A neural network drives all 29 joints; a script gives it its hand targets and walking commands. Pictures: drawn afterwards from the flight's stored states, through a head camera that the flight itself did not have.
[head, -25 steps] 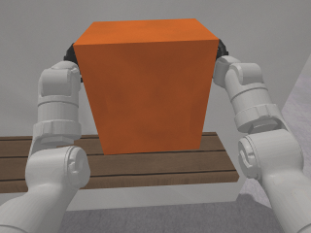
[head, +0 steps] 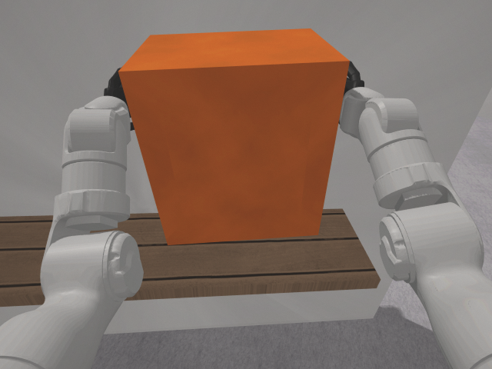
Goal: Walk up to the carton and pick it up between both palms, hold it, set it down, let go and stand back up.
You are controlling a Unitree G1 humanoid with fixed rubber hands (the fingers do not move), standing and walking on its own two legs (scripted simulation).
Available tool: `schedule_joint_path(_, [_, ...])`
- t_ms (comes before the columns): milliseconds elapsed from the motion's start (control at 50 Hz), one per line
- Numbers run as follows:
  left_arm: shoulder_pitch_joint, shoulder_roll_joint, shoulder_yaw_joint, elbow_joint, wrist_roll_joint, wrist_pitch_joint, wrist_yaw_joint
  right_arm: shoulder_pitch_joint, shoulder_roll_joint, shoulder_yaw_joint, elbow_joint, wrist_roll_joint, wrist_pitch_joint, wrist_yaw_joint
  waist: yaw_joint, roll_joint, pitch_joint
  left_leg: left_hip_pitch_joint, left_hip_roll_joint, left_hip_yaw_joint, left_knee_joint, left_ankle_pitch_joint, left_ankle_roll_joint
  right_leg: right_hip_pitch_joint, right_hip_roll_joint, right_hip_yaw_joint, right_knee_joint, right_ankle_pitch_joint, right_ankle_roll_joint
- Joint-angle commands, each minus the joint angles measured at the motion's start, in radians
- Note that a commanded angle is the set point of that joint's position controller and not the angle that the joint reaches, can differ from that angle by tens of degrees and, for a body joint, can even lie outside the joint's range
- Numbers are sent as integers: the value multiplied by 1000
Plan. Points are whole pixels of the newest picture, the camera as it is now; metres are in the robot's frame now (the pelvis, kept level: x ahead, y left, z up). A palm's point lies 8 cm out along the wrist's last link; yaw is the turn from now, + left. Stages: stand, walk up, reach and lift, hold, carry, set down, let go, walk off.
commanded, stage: hold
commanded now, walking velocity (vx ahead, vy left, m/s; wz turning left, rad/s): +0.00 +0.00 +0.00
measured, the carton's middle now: (237, 139) +0.38 -0.01 +0.26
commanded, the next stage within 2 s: none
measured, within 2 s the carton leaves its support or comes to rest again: neither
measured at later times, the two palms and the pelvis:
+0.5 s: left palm (107, 114) +0.37 +0.18 +0.30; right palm (341, 104) +0.37 -0.16 +0.32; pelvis +0.00 +0.00 +0.00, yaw +1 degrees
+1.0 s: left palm (113, 115) +0.37 +0.17 +0.30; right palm (344, 106) +0.37 -0.17 +0.32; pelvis +0.01 +0.00 +0.00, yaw +0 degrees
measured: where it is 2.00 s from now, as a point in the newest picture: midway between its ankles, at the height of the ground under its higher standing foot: outside the picture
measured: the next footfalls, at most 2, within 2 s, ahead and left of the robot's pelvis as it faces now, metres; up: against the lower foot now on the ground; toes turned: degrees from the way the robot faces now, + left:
none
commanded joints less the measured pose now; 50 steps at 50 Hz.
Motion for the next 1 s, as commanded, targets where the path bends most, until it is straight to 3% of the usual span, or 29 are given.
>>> schedule_joint_path(0, [-740,-539,-286,-181,-208,-85,-150,-694,641,124,-325,174,-21,155,0,15,-287,-12,-37,16,-40,179,-18,174,13,43,6,147,36])
schedule_joint_path(240, [-735,-543,-298,-198,-214,-83,-156,-683,646,132,-358,180,-18,140,-9,23,-298,4,-43,17,-27,202,-21,175,10,47,7,179,39])
schedule_joint_path(260, [-720,-517,-300,-283,-220,-93,-153,-693,714,187,-444,220,-34,136,16,-43,-393,45,-55,10,-5,206,5,211,-4,22,9,232,69])
schedule_joint_path(280, [-708,-510,-306,-260,-220,-91,-147,-674,685,180,-441,220,-30,129,-1,-14,-375,55,-52,16,-9,202,4,183,-5,28,11,267,69])
schedule_joint_path(300, [-685,-510,-304,-245,-210,-87,-149,-666,679,174,-429,204,-29,126,-7,-28,-331,44,-51,19,-16,200,3,179,-4,23,13,267,70])
schedule_joint_path(400, [-694,-548,-329,-225,-204,-75,-173,-658,645,128,-374,160,-26,134,-19,30,-234,9,-34,16,-46,112,-16,118,-6,33,-17,87,32])
schedule_joint_path(520, [-705,-580,-357,-247,-229,-77,-161,-658,637,127,-367,157,-26,150,-27,59,-267,6,-22,6,-45,141,-32,139,2,37,-2,131,18])
schedule_joint_path(760, [-668,-565,-342,-286,-213,-63,-149,-648,641,162,-408,188,-26,162,-3,28,-296,36,-24,7,-25,224,-26,170,13,33,5,206,24])
schedule_joint_path(980, [-676,-563,-344,-261,-209,-66,-155,-661,661,157,-412,180,-26,149,-9,15,-277,28,-35,16,-30,157,-12,143,0,37,-5,175,40])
